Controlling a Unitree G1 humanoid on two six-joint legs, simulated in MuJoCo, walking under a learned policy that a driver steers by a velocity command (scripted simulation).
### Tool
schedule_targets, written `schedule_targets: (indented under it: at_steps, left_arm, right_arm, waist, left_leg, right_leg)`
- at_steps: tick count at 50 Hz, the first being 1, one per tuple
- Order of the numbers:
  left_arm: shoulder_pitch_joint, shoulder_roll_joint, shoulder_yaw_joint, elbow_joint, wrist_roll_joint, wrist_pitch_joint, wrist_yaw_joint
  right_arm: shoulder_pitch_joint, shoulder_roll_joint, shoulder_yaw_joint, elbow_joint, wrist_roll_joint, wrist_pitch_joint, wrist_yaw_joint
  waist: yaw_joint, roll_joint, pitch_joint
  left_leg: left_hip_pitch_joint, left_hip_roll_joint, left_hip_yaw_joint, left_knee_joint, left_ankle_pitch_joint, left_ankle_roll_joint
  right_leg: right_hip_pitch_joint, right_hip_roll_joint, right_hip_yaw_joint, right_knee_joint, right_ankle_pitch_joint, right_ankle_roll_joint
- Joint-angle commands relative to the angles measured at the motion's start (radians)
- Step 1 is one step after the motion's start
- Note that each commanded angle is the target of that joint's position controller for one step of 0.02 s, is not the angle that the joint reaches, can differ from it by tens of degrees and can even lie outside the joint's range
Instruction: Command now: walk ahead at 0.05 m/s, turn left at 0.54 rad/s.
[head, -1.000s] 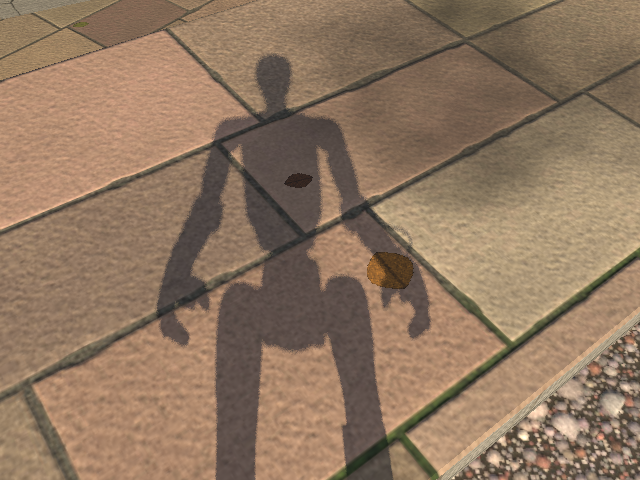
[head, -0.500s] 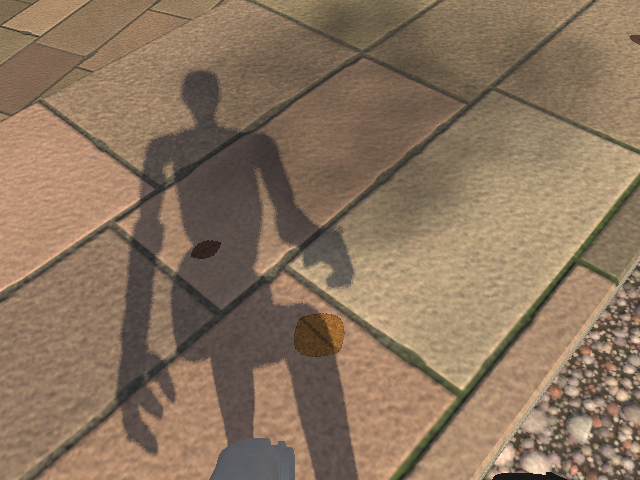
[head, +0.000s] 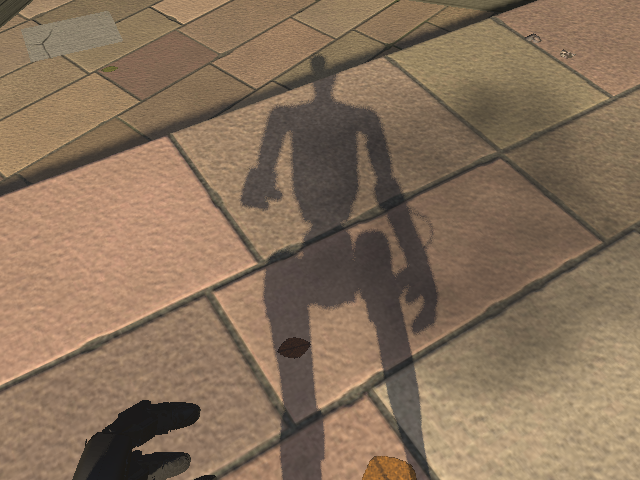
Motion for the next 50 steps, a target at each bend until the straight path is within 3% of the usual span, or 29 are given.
schedule_targets:
  at_steps: [1,2,3,4,5,6,7,9,11,13,14,15,16,17,18,20,21,24,28,36,42,43,44,45,46,47,48,49,50]
  left_arm:
    - [-0.052,0.107,0.047,-0.063,-0.006,-0.026,0.012]
    - [-0.074,0.093,0.047,-0.070,0.001,-0.029,0.012]
    - [-0.177,0.005,0.007,-0.111,-0.021,-0.008,0.027]
    - [-0.101,0.017,0.028,-0.098,0.022,-0.020,0.000]
    - [-0.098,0.056,0.044,-0.079,0.023,-0.011,-0.010]
    - [-0.118,0.066,0.049,-0.071,0.036,0.003,-0.017]
    - [-0.161,0.060,0.047,-0.079,0.038,0.020,-0.022]
    - [-0.201,0.055,0.041,-0.081,0.025,0.037,-0.025]
    - [-0.150,0.086,0.051,-0.053,0.012,0.031,-0.018]
    - [0.013,0.151,0.082,-0.003,-0.019,-0.001,0.002]
    - [0.200,0.174,0.094,0.057,-0.019,-0.026,0.014]
    - [0.382,0.233,0.099,0.097,0.005,-0.047,0.007]
    - [0.487,0.194,0.084,0.120,0.042,-0.045,0.002]
    - [0.432,0.187,0.091,0.144,0.038,-0.050,0.002]
    - [0.273,0.126,0.071,0.144,0.015,-0.045,-0.003]
    - [0.176,-0.020,0.021,0.147,-0.001,-0.045,0.003]
    - [0.162,-0.021,0.022,0.152,0.002,-0.048,0.014]
    - [0.208,0.048,0.053,0.195,0.024,-0.072,0.020]
    - [0.343,0.056,0.053,0.273,0.054,-0.076,-0.009]
    - [0.493,0.064,0.044,0.397,0.052,-0.073,-0.039]
    - [0.535,0.098,0.069,0.449,0.037,-0.040,-0.044]
    - [0.409,0.224,0.118,0.418,-0.073,0.005,-0.002]
    - [0.437,0.213,0.114,0.410,-0.075,0.015,0.016]
    - [0.412,0.181,0.106,0.391,-0.059,0.004,0.024]
    - [0.481,0.046,0.064,0.356,-0.040,-0.018,0.011]
    - [0.473,0.024,0.066,0.390,-0.062,-0.052,-0.004]
    - [0.349,0.070,0.091,0.342,-0.100,-0.069,-0.015]
    - [0.285,0.079,0.095,0.309,-0.104,-0.070,-0.012]
    - [0.254,0.087,0.107,0.300,-0.087,-0.061,-0.002]
  right_arm:
    - [0.129,-0.150,-0.037,-0.058,0.012,-0.034,-0.009]
    - [0.131,-0.141,-0.034,-0.062,0.017,-0.033,-0.013]
    - [-0.015,-0.084,-0.036,-0.144,0.177,0.061,-0.078]
    - [0.100,-0.148,-0.024,-0.090,0.029,0.010,-0.035]
    - [0.118,-0.149,-0.047,-0.074,0.016,-0.003,-0.018]
    - [0.084,-0.151,-0.047,-0.090,0.034,-0.010,-0.002]
    - [0.096,-0.135,-0.047,-0.070,0.032,-0.015,0.007]
    - [0.077,-0.158,-0.057,-0.062,0.035,-0.009,0.024]
    - [0.008,-0.188,-0.067,-0.079,0.026,0.006,0.035]
    - [-0.031,-0.193,-0.066,-0.088,0.017,0.007,0.042]
    - [-0.029,-0.127,-0.046,-0.097,0.009,0.001,0.044]
    - [0.180,0.011,-0.009,-0.098,-0.009,-0.009,0.040]
    - [0.146,-0.046,-0.017,-0.112,0.012,-0.012,0.052]
    - [-0.018,-0.131,-0.044,-0.121,0.018,0.000,0.052]
    - [-0.044,-0.141,-0.047,-0.101,0.024,0.011,0.029]
    - [-0.083,-0.086,-0.028,-0.088,-0.011,0.024,0.014]
    - [-0.125,-0.058,-0.018,-0.100,-0.019,0.031,0.024]
    - [-0.190,-0.035,-0.006,-0.092,0.015,0.037,0.050]
    - [-0.261,-0.037,-0.018,-0.074,0.017,0.036,0.062]
    - [-0.439,-0.002,-0.020,-0.092,0.030,0.076,0.055]
    - [-0.493,-0.014,-0.044,-0.113,0.026,0.084,0.027]
    - [-0.457,-0.060,-0.056,-0.123,0.150,0.076,0.015]
    - [-0.307,-0.095,-0.076,-0.085,0.144,0.074,0.004]
    - [-0.093,-0.179,-0.112,-0.038,0.127,0.078,-0.019]
    - [0.076,-0.291,-0.135,-0.002,0.104,0.087,-0.040]
    - [0.075,-0.243,-0.119,-0.001,0.100,0.089,-0.053]
    - [0.024,-0.192,-0.100,0.001,0.087,0.082,-0.056]
    - [-0.067,-0.137,-0.085,-0.008,0.085,0.073,-0.055]
    - [-0.133,-0.078,-0.068,-0.008,0.085,0.062,-0.048]
  waist:
    - [0.012,0.059,-0.050]
    - [0.013,0.065,-0.039]
    - [-0.025,-0.078,0.020]
    - [0.032,0.131,-0.067]
    - [0.014,0.101,0.000]
    - [0.015,0.085,0.023]
    - [0.006,0.081,0.059]
    - [-0.007,0.070,0.055]
    - [0.021,0.046,0.030]
    - [0.084,0.025,-0.048]
    - [0.137,-0.067,-0.187]
    - [0.062,-0.300,-0.441]
    - [0.144,-0.299,-0.436]
    - [0.156,-0.125,-0.141]
    - [0.083,-0.065,-0.027]
    - [0.018,-0.080,-0.027]
    - [0.007,-0.072,-0.037]
    - [0.033,-0.069,-0.027]
    - [0.054,-0.068,0.009]
    - [0.081,-0.079,0.078]
    - [0.054,-0.113,0.106]
    - [-0.005,-0.109,0.148]
    - [-0.064,-0.115,0.030]
    - [-0.146,-0.114,-0.080]
    - [-0.133,0.115,-0.245]
    - [-0.124,0.104,-0.335]
    - [-0.115,0.093,-0.211]
    - [-0.067,0.073,-0.137]
    - [-0.028,0.044,-0.078]
  left_leg:
    - [0.246,0.244,-0.274,-0.080,0.841,-0.066]
    - [0.256,0.234,-0.280,-0.076,0.821,-0.060]
    - [0.148,0.205,-0.347,-0.121,0.764,-0.043]
    - [0.220,0.204,-0.300,-0.115,0.674,-0.028]
    - [0.239,0.237,-0.335,-0.133,0.621,-0.004]
    - [0.240,0.257,-0.356,-0.151,0.576,0.034]
    - [0.261,0.282,-0.398,-0.164,0.517,0.057]
    - [0.295,0.327,-0.431,-0.175,0.497,0.088]
    - [0.227,0.329,-0.418,-0.162,0.606,0.068]
    - [0.131,0.251,-0.393,-0.056,0.805,0.002]
    - [0.045,0.144,-0.335,0.157,0.784,-0.058]
    - [-0.179,-0.013,-0.256,0.428,0.139,-0.128]
    - [-0.516,-0.076,-0.182,0.751,-0.321,-0.161]
    - [-0.678,0.040,-0.138,0.954,-0.202,-0.138]
    - [-0.639,0.141,-0.110,0.964,-0.026,-0.114]
    - [-0.470,0.242,-0.086,0.810,0.110,-0.109]
    - [-0.441,0.257,-0.055,0.780,0.079,-0.119]
    - [-0.499,0.274,-0.016,0.703,0.144,-0.134]
    - [-0.588,0.281,-0.004,0.545,0.351,-0.124]
    - [-0.549,0.263,0.069,0.209,0.376,-0.094]
    - [-0.395,0.192,0.124,0.026,0.132,-0.056]
    - [-0.276,0.116,0.243,0.025,0.116,-0.037]
    - [-0.007,0.091,0.226,0.019,0.174,-0.004]
    - [0.314,0.180,0.065,0.061,0.338,0.050]
    - [0.702,0.474,-0.415,-0.045,0.232,0.229]
    - [0.689,0.581,-0.648,-0.198,0.298,0.262]
    - [0.567,0.528,-0.448,-0.211,0.350,0.193]
    - [0.410,0.494,-0.281,-0.224,0.388,0.132]
    - [0.277,0.454,-0.173,-0.269,0.368,0.088]
  right_leg:
    - [-0.068,0.030,-0.080,-0.004,-0.012,0.050]
    - [-0.053,0.031,-0.084,-0.046,0.006,0.049]
    - [-0.025,0.050,-0.098,-0.261,0.064,0.022]
    - [0.089,0.052,-0.099,-0.245,0.116,0.040]
    - [0.068,0.024,-0.080,-0.316,0.135,0.042]
    - [0.082,0.015,-0.076,-0.394,0.133,0.045]
    - [0.087,-0.001,-0.058,-0.481,0.135,0.037]
    - [0.149,-0.010,-0.058,-0.614,0.120,0.028]
    - [0.351,0.007,-0.086,-0.702,0.096,0.000]
    - [0.692,0.047,-0.123,-0.763,0.160,-0.053]
    - [0.982,-0.007,-0.062,-0.764,0.222,-0.140]
    - [1.410,-0.257,0.226,-0.726,0.619,-0.408]
    - [1.550,-0.409,0.587,-0.906,0.384,-0.520]
    - [1.282,-0.405,0.568,-1.002,0.069,-0.408]
    - [1.010,-0.372,0.419,-1.052,-0.141,-0.327]
    - [0.802,-0.272,0.206,-1.156,-0.012,-0.274]
    - [0.784,-0.247,0.139,-1.180,0.047,-0.264]
    - [0.795,-0.211,-0.034,-1.209,0.123,-0.273]
    - [0.879,-0.226,-0.162,-1.214,0.351,-0.295]
    - [1.083,-0.255,-0.295,-1.201,0.596,-0.257]
    - [1.234,-0.290,-0.326,-1.127,0.718,-0.245]
    - [1.113,-0.249,-0.383,-0.963,0.941,-0.162]
    - [1.000,-0.233,-0.376,-0.792,1.040,-0.137]
    - [0.771,-0.197,-0.366,-0.564,0.852,-0.095]
    - [0.361,-0.010,-0.349,-0.116,0.103,-0.017]
    - [0.284,0.053,-0.108,0.111,-0.388,-0.031]
    - [0.200,0.006,-0.041,0.172,-0.325,-0.052]
    - [0.207,-0.051,-0.048,0.106,-0.218,-0.069]
    - [0.241,-0.087,-0.059,0.032,-0.148,-0.075]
